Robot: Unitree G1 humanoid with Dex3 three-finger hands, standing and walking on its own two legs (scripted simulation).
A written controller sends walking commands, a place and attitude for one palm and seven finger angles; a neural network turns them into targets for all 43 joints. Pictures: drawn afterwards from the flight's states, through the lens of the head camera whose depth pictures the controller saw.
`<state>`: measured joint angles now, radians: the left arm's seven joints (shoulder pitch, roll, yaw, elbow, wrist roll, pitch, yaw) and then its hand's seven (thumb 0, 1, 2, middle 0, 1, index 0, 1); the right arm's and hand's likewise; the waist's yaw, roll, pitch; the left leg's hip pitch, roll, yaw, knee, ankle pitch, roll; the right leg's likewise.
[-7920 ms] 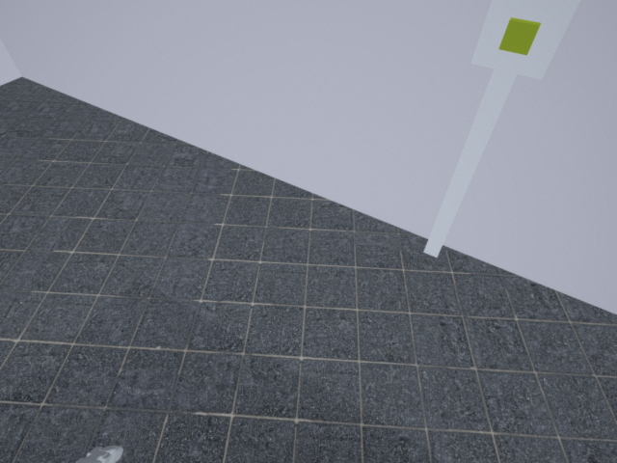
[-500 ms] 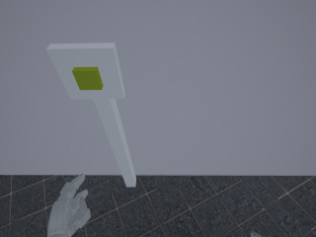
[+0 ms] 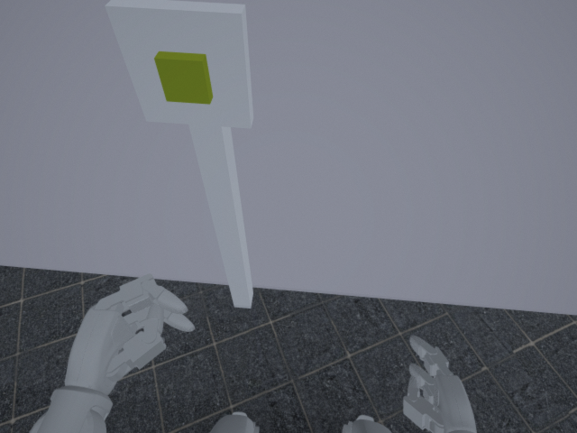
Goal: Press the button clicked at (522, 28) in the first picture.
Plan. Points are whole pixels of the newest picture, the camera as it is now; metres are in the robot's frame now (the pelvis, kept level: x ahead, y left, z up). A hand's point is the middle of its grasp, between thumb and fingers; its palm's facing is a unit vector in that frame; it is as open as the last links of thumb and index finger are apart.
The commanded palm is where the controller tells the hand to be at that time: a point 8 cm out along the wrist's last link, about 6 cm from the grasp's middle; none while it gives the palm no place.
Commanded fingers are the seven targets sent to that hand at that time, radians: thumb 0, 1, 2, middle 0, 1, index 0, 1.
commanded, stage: raise the hand and make a fist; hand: left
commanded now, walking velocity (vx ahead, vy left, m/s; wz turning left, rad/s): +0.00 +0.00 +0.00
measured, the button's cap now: (186, 77) +0.55 +0.21 +0.19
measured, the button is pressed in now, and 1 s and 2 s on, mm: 0 0 0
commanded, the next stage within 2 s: aim a knuckle at the button in 1.32 s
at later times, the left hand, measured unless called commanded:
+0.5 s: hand (126, 288) +0.24 +0.20 +0.13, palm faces +0.05 -1.00 -0.08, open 3.1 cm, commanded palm +0.21 +0.25 +0.15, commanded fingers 0.00 0.90 0.90 -1.30 -1.50 -1.30 -1.50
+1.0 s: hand (101, 221) +0.28 +0.22 +0.20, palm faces +0.05 -1.00 -0.08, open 3.1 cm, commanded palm +0.24 +0.26 +0.20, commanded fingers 0.00 0.90 0.90 -1.30 -1.50 -1.30 -1.50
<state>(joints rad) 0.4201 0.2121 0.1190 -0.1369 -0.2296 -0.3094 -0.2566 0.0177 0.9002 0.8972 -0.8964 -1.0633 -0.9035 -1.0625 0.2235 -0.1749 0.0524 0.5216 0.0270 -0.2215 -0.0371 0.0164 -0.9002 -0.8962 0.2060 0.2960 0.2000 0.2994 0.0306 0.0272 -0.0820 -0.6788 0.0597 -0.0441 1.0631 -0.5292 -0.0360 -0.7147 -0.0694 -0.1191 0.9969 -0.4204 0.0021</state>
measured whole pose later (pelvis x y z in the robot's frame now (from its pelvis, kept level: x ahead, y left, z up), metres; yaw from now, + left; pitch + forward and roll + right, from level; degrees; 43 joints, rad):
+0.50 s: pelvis +0.03 +0.01 +0.03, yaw -1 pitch +4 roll -1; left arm 0.41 0.24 0.19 -0.21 -0.25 -0.18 -0.20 0.02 0.90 0.90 -1.29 -1.49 -1.30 -1.49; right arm 0.26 -0.25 0.02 0.55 0.04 -0.31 -0.06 0.02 -0.90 -0.90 0.20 0.30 0.20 0.30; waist 0.02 0.03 -0.08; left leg -0.44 0.05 -0.01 0.84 -0.47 -0.01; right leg -0.49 -0.07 -0.09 0.79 -0.36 0.02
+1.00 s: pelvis +0.04 +0.00 +0.05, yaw -1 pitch -1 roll -1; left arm 0.18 0.30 0.30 -0.14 -0.31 0.03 -0.29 0.02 0.90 0.90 -1.30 -1.50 -1.30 -1.50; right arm 0.26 -0.26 0.07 0.61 0.05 -0.29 -0.08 0.02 -0.90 -0.90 0.21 0.30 0.20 0.30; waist 0.05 0.06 -0.05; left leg -0.23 0.05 0.00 0.63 -0.39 -0.02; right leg -0.29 -0.06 -0.10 0.61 -0.30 0.02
